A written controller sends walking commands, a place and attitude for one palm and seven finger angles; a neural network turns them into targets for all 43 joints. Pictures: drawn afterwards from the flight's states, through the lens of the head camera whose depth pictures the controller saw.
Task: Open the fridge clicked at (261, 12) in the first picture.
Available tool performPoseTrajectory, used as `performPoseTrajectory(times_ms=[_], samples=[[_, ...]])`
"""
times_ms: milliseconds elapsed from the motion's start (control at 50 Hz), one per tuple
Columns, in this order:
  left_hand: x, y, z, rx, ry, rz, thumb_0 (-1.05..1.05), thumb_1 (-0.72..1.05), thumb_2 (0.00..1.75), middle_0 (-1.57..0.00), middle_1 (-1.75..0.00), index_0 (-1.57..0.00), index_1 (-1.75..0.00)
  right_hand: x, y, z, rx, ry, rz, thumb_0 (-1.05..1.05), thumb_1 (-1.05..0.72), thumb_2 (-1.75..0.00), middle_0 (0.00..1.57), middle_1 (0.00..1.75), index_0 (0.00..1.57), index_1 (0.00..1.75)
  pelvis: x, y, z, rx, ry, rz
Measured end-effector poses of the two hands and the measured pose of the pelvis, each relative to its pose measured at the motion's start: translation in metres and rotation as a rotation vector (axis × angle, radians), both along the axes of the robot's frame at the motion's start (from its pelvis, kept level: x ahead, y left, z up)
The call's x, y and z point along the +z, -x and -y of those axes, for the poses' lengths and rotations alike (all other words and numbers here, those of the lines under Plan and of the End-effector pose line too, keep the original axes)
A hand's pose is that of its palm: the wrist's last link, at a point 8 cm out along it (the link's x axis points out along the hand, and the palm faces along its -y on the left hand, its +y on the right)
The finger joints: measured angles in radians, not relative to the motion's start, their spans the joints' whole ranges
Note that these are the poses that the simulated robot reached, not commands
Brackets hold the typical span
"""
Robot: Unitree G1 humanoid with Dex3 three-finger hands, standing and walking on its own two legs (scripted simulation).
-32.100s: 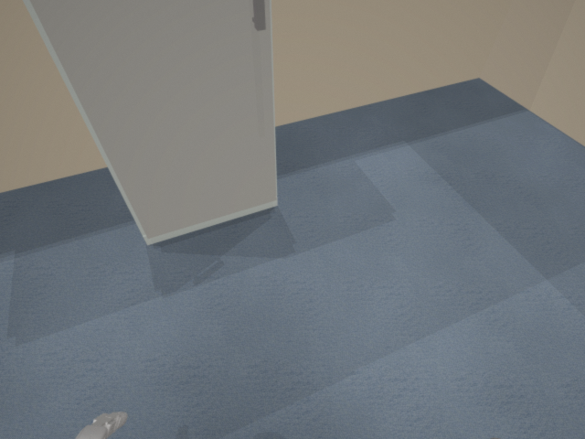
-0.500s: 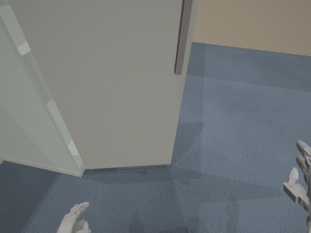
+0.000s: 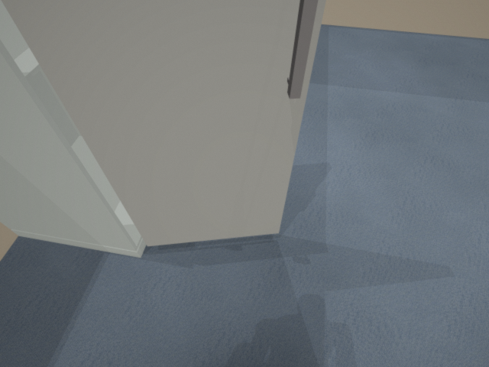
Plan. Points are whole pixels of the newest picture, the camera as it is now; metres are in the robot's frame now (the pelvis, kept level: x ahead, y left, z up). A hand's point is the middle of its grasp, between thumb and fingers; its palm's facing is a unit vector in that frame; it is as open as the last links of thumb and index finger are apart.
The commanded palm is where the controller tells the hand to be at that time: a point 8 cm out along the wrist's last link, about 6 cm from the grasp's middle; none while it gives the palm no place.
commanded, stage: let the arm hang, fingers relaxed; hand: right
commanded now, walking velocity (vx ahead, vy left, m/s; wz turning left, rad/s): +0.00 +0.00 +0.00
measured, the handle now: (305, 1) +0.66 -0.06 +0.25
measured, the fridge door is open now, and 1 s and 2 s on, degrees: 73 73 73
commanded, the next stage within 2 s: look to check the result in 0.52 s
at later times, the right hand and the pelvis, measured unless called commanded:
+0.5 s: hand out of the picture +0.03 -0.16 -0.17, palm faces +0.01 +0.98 -0.19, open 7.3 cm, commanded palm none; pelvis +0.01 +0.01 +0.00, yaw +1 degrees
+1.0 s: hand out of the picture +0.03 -0.16 -0.17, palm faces +0.00 +0.98 -0.20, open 7.4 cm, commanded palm none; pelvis +0.01 +0.02 +0.00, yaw +1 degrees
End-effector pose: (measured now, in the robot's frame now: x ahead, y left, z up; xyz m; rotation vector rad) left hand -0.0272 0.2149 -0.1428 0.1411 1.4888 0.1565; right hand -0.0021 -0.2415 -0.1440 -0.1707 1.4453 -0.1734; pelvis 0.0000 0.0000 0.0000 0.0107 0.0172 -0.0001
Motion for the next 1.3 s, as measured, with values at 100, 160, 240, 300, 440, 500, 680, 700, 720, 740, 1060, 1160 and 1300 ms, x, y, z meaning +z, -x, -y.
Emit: performPoseTrajectory(times_ms=[100, 160, 240, 300, 440, 500, 680, 700, 720, 740, 1060, 1160, 1300], samples=[[-0.006, -0.015, 0.006, 0.001, 0.028, 0.032, 0.02, 0.93, 0.90, -0.20, -0.30, -0.21, -0.30, 0.005, -0.004, -0.008, 0.006, 0.006, 0.006, 0.00, -0.91, -0.90, 0.19, 0.30, 0.20, 0.30, 0.002, -0.002, -0.002, 0.005, 0.005, 0.014], [-0.007, -0.021, 0.000, 0.005, 0.024, 0.050, 0.02, 0.94, 0.90, -0.20, -0.30, -0.21, -0.30, 0.005, -0.010, -0.016, 0.012, -0.005, 0.025, 0.00, -0.91, -0.90, 0.19, 0.30, 0.20, 0.30, 0.002, -0.004, -0.003, 0.009, 0.007, 0.018], [-0.005, -0.029, -0.008, 0.010, 0.009, 0.079, 0.02, 0.93, 0.90, -0.20, -0.30, -0.21, -0.30, 0.003, -0.018, -0.027, 0.022, -0.022, 0.044, 0.00, -0.91, -0.90, 0.19, 0.30, 0.20, 0.30, 0.003, -0.005, -0.006, 0.014, 0.008, 0.021], [-0.003, -0.033, -0.014, 0.011, -0.002, 0.095, 0.01, 0.93, 0.90, -0.20, -0.30, -0.20, -0.30, 0.001, -0.021, -0.028, 0.024, -0.024, 0.049, 0.01, -0.93, -0.90, 0.20, 0.30, 0.20, 0.30, 0.003, -0.006, -0.008, 0.018, 0.008, 0.023], [-0.001, -0.038, -0.019, 0.006, -0.010, 0.103, 0.00, 0.92, 0.90, -0.20, -0.30, -0.20, -0.30, 0.001, -0.026, -0.031, 0.024, -0.027, 0.063, 0.01, -0.92, -0.90, 0.20, 0.30, 0.20, 0.30, 0.004, -0.008, -0.012, 0.019, 0.008, 0.027], [-0.001, -0.037, -0.019, 0.004, -0.009, 0.099, 0.00, 0.92, 0.90, -0.20, -0.30, -0.20, -0.30, 0.002, -0.026, -0.031, 0.023, -0.026, 0.063, 0.01, -0.92, -0.90, 0.20, 0.30, 0.20, 0.30, 0.004, -0.008, -0.013, 0.019, 0.008, 0.029], [-0.002, -0.031, -0.018, 0.009, 0.002, 0.073, 0.00, 0.91, 0.90, -0.20, -0.30, -0.20, -0.30, 0.002, -0.024, -0.033, 0.022, -0.026, 0.048, 0.00, -0.91, -0.90, 0.20, 0.30, 0.20, 0.30, 0.004, -0.010, -0.014, 0.019, 0.007, 0.026], [-0.002, -0.030, -0.017, 0.010, 0.003, 0.071, 0.00, 0.91, 0.90, -0.20, -0.30, -0.20, -0.30, 0.002, -0.024, -0.033, 0.021, -0.026, 0.048, 0.00, -0.91, -0.90, 0.19, 0.30, 0.20, 0.30, 0.004, -0.010, -0.014, 0.019, 0.007, 0.026], [-0.002, -0.030, -0.017, 0.012, 0.003, 0.069, 0.00, 0.91, 0.90, -0.20, -0.30, -0.20, -0.30, 0.002, -0.024, -0.034, 0.021, -0.026, 0.047, 0.00, -0.91, -0.90, 0.19, 0.30, 0.20, 0.30, 0.004, -0.010, -0.015, 0.019, 0.007, 0.026], [-0.002, -0.029, -0.017, 0.013, 0.003, 0.067, 0.00, 0.91, 0.90, -0.20, -0.30, -0.20, -0.30, 0.002, -0.024, -0.034, 0.021, -0.026, 0.047, 0.00, -0.91, -0.90, 0.19, 0.30, 0.20, 0.30, 0.004, -0.011, -0.015, 0.020, 0.007, 0.027], [0.000, -0.035, -0.025, 0.010, -0.014, 0.077, 0.00, 0.91, 0.90, -0.20, -0.30, -0.20, -0.30, 0.003, -0.034, -0.030, 0.029, -0.020, 0.063, 0.00, -0.90, -0.90, 0.20, 0.30, 0.20, 0.30, 0.004, -0.012, -0.015, 0.022, 0.008, 0.030], [0.001, -0.040, -0.029, 0.004, -0.022, 0.089, 0.00, 0.91, 0.90, -0.20, -0.30, -0.20, -0.30, 0.004, -0.038, -0.026, 0.034, -0.011, 0.074, 0.00, -0.90, -0.90, 0.20, 0.30, 0.20, 0.30, 0.005, -0.012, -0.016, 0.022, 0.009, 0.031], [0.002, -0.049, -0.037, -0.006, -0.036, 0.109, 0.00, 0.91, 0.90, -0.20, -0.30, -0.20, -0.30, 0.007, -0.046, -0.020, 0.042, 0.006, 0.090, 0.00, -0.90, -0.90, 0.20, 0.30, 0.20, 0.30, 0.005, -0.013, -0.016, 0.022, 0.009, 0.032]])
